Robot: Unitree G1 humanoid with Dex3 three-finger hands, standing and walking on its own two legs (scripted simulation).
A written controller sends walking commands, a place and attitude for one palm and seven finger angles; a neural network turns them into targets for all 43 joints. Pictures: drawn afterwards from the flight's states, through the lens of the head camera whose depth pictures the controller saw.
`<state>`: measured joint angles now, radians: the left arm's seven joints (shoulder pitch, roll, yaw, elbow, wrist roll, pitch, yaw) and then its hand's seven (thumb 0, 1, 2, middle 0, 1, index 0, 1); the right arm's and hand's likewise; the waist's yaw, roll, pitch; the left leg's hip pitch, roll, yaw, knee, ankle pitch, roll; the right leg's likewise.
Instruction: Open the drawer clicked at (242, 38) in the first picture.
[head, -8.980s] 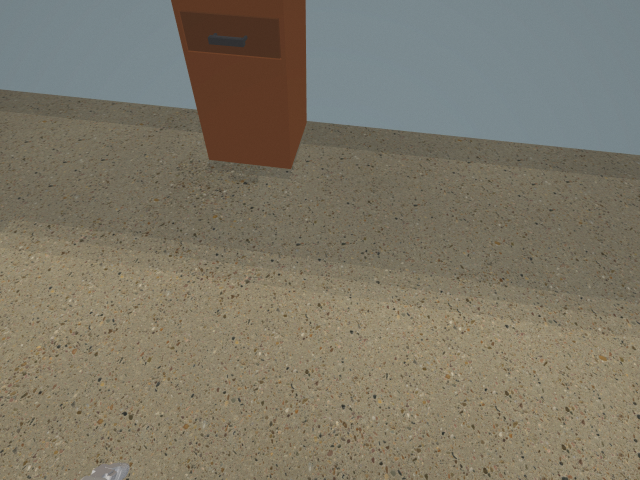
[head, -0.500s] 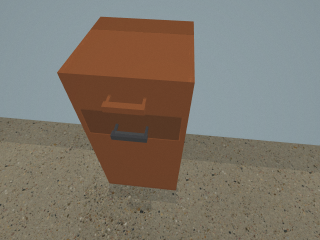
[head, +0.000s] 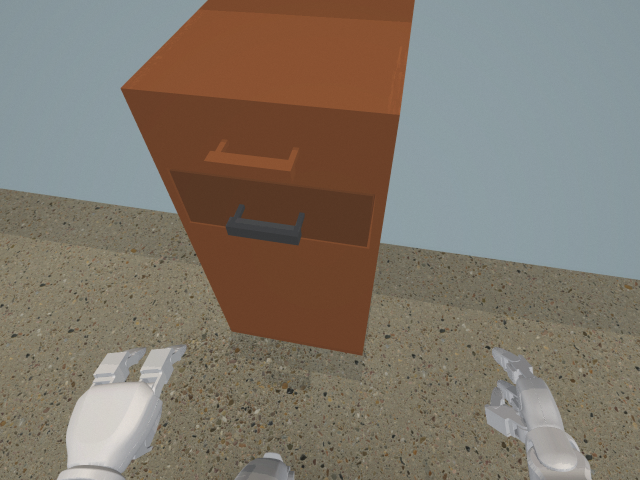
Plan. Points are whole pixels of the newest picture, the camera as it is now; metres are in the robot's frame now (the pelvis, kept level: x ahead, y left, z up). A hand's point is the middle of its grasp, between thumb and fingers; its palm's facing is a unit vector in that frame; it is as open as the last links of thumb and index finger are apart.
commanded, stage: raise the hand with hooked fingers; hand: left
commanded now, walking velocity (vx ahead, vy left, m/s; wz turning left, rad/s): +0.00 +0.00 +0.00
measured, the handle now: (267, 222) +0.56 +0.19 -0.09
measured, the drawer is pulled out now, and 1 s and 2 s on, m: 0.00 0.00 0.00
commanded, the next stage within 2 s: move the hooked fingers above the handle in 1.46 s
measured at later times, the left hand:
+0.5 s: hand (135, 335) +0.25 +0.26 +0.05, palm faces -0.01 -0.09 -1.00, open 11.6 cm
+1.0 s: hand (114, 261) +0.31 +0.29 +0.11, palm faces +0.04 -0.08 -1.00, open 13.7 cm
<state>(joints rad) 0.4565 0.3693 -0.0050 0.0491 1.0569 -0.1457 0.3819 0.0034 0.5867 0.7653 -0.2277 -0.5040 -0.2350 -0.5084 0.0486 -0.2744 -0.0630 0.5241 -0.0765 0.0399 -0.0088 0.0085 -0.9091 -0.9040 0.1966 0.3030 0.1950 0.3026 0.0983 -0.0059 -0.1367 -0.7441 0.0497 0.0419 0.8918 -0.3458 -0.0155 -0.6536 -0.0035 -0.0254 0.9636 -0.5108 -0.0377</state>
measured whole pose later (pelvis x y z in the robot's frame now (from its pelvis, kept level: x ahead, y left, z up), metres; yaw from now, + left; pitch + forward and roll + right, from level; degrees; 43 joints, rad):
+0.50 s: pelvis +0.02 +0.02 +0.02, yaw +0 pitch +10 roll +0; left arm 0.31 0.46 0.06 -0.03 0.96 -0.17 0.29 0.00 0.00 0.52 -0.28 -0.88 -0.29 -0.88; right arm 0.21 -0.24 -0.04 0.63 -0.06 0.11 -0.03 0.01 -0.90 -0.90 0.20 0.30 0.20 0.30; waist 0.04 0.06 -0.08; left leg -0.65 0.04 0.03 0.81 -0.34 -0.01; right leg -0.53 -0.01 -0.03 0.83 -0.47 -0.02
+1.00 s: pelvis +0.02 +0.04 +0.04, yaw +1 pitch +4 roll -1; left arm -0.03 0.48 -0.05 0.05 0.94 0.01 0.09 0.00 -0.46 0.31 -0.32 -1.18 -0.32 -1.19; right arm 0.10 -0.20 0.01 0.58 -0.01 0.15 -0.02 0.01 -0.91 -0.90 0.20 0.30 0.20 0.30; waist 0.08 0.07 -0.04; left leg -0.43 0.00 0.04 0.63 -0.27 0.03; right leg -0.30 -0.04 -0.03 0.62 -0.38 0.02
